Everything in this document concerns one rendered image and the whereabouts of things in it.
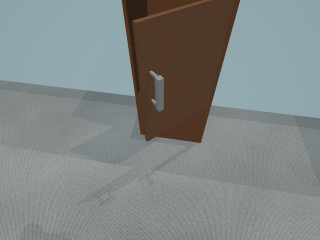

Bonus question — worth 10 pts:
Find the cupboard door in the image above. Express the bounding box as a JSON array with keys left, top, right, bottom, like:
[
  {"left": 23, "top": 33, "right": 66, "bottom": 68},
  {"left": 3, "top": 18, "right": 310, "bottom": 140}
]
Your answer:
[{"left": 132, "top": 0, "right": 235, "bottom": 142}]

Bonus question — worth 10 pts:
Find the handle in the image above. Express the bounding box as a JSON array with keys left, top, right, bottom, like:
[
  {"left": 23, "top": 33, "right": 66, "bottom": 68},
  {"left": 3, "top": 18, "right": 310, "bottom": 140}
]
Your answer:
[{"left": 149, "top": 71, "right": 164, "bottom": 112}]

